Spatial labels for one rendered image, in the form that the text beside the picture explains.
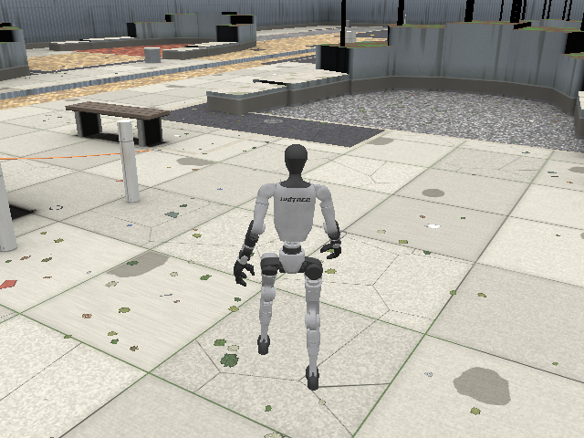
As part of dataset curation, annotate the right robot upper arm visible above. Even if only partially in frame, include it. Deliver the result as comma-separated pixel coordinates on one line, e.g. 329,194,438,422
313,184,338,234

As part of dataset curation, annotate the robot left hand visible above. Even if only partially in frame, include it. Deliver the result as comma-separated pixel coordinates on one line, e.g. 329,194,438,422
234,260,255,287

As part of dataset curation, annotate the left robot shin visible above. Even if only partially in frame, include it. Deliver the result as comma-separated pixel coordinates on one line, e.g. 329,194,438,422
259,287,273,343

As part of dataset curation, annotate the robot right hand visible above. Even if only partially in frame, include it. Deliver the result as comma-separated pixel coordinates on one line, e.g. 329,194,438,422
320,244,341,259

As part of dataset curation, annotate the left robot upper arm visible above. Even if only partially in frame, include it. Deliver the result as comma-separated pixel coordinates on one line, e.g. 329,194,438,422
251,183,276,235

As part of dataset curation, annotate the right robot forearm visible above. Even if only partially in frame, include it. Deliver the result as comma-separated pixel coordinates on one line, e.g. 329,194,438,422
328,220,341,248

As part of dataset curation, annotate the left robot forearm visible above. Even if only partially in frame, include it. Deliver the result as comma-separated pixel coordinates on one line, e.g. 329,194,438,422
237,220,259,265

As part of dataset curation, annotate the left robot foot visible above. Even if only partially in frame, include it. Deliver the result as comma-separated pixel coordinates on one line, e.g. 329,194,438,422
257,335,270,355

